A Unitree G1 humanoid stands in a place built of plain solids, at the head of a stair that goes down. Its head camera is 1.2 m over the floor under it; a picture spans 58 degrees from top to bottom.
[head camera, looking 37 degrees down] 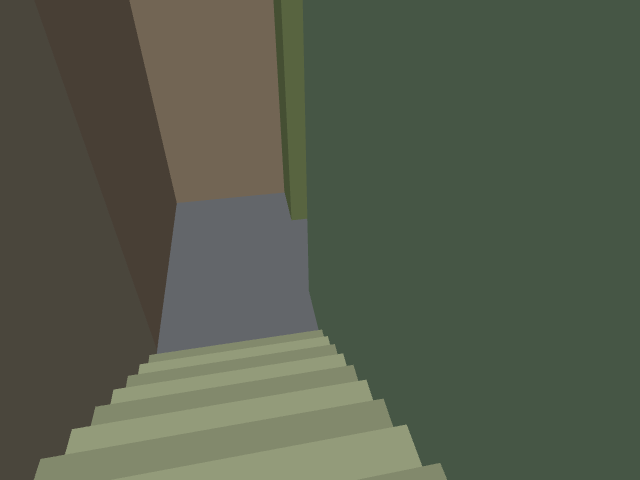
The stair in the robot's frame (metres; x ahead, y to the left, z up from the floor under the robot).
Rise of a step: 0.19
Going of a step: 0.24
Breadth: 1.45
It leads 11 degrees to the left of straight ahead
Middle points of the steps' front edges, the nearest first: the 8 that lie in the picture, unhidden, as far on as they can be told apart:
0.77 0.38 -0.38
1.01 0.42 -0.57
1.24 0.47 -0.76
1.48 0.51 -0.95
1.71 0.56 -1.14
1.95 0.60 -1.33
2.19 0.65 -1.52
2.42 0.70 -1.71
